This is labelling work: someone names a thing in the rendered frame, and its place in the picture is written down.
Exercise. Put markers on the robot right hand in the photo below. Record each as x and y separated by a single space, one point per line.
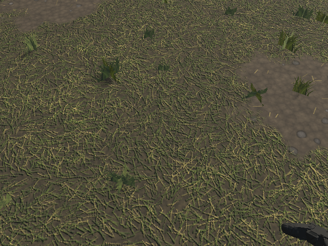
313 233

